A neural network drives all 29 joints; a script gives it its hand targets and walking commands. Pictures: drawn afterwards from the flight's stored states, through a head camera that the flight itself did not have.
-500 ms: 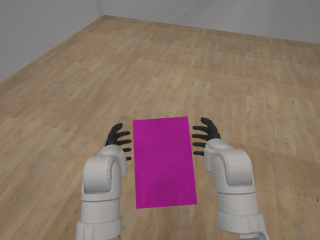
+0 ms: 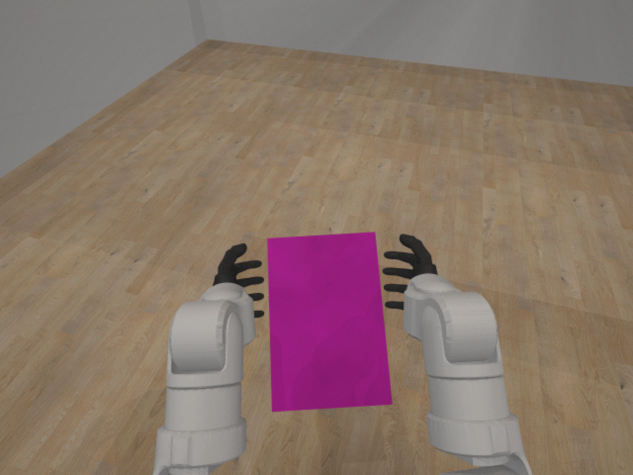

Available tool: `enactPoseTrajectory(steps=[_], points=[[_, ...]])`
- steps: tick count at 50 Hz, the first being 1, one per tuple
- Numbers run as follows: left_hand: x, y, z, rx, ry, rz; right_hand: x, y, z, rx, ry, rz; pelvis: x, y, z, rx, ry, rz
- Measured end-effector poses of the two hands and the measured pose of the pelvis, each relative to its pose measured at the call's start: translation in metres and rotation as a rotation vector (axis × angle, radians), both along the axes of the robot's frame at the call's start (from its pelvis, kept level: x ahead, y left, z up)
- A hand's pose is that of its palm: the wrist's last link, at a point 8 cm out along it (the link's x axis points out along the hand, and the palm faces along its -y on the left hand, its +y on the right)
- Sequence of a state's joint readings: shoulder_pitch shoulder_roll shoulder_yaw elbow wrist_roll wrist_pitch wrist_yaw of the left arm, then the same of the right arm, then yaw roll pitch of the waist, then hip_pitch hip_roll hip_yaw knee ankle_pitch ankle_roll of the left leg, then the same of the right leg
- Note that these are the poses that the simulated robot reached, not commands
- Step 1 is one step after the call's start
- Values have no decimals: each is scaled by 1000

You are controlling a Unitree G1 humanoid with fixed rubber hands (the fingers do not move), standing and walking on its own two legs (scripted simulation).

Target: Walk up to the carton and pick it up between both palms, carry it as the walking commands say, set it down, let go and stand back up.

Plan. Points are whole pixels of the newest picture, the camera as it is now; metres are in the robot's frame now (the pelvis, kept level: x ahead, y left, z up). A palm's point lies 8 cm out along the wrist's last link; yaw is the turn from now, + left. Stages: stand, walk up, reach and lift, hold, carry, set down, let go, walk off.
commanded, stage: carry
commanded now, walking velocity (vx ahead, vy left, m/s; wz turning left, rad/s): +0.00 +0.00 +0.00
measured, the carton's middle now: (325, 319) +0.34 +0.00 +0.00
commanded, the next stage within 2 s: hold in 1.46 s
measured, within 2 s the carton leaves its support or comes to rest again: neither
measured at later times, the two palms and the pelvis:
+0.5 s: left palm (195, 293) +0.32 +0.16 +0.10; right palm (379, 278) +0.33 -0.07 +0.10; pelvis +0.02 +0.03 +0.00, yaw +1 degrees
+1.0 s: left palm (187, 279) +0.35 +0.18 +0.08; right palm (361, 272) +0.35 -0.05 +0.09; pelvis +0.05 +0.06 +0.00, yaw -1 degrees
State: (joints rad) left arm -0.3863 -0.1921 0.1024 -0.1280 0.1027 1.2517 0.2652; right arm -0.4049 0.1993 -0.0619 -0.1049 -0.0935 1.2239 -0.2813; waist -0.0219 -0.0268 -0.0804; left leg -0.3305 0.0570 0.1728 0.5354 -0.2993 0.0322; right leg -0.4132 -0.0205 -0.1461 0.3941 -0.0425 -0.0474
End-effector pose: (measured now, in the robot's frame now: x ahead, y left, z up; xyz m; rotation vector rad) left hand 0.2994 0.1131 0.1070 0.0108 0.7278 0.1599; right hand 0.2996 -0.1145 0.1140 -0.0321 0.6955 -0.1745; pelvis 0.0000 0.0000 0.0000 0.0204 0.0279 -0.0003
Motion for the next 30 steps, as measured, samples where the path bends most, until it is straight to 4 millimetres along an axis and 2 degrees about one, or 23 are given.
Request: enactPoseTrajectory(steps=[8,14,30], points=[[-7,17,-4,0,4,18,-1,18,-5,-3,4,21,-3,11,-3,-4,-2,9],[-4,31,-7,-3,9,31,6,31,-9,-9,12,38,2,20,-5,-10,1,15],[36,48,-11,0,9,23,42,48,-14,-18,20,30,34,39,-2,-18,15,7]])
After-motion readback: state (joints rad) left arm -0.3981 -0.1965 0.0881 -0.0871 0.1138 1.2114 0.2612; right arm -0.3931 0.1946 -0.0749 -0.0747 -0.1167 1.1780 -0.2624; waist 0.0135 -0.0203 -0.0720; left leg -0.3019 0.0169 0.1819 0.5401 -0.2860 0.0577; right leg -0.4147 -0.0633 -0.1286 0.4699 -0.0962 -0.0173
